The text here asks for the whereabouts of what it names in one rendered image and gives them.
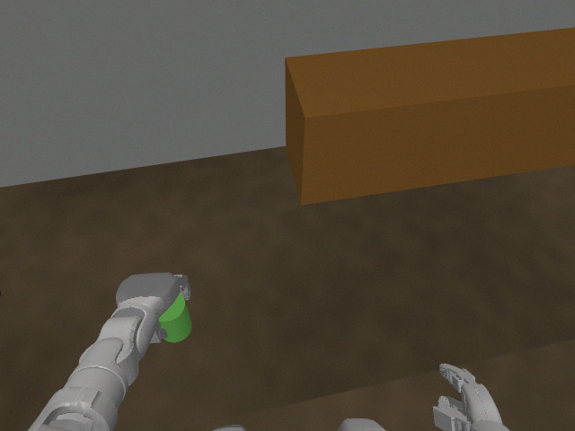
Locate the left robot arm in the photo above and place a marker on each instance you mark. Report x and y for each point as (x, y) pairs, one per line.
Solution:
(90, 399)

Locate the left robot hand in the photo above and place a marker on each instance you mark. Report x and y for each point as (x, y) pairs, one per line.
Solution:
(157, 291)

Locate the right robot hand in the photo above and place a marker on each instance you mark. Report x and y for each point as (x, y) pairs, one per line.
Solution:
(477, 404)

